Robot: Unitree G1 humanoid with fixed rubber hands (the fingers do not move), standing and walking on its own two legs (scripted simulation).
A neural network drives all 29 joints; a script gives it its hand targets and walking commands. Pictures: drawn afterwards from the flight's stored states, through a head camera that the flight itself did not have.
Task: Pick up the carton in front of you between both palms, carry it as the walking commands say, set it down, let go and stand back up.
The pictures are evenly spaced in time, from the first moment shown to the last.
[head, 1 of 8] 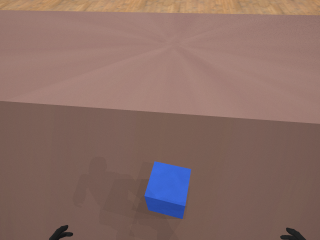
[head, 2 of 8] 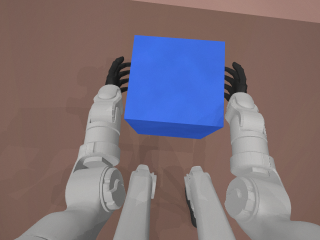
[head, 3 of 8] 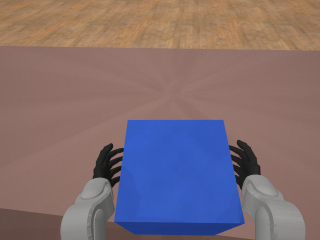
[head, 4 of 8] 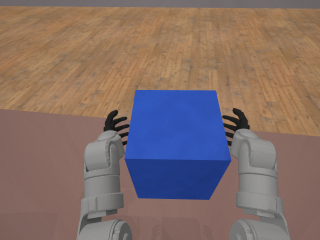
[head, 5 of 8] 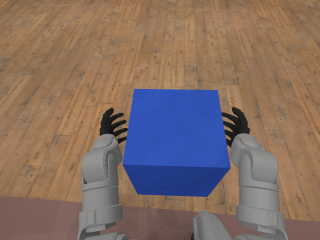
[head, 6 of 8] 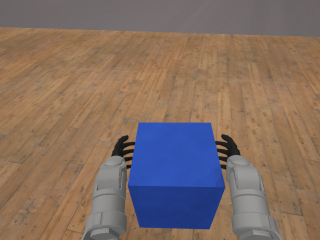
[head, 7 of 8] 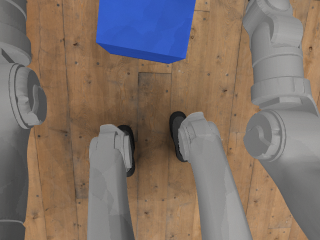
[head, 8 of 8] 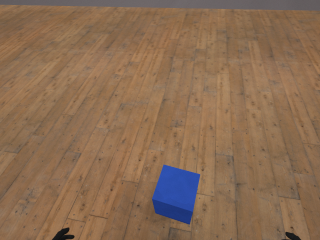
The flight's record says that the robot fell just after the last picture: no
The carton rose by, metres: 0.68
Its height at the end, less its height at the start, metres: -0.34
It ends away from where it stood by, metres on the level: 4.74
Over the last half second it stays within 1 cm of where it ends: yes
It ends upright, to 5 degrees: yes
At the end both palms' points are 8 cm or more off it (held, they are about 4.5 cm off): yes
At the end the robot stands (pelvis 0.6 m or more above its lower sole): yes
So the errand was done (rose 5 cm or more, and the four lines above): yes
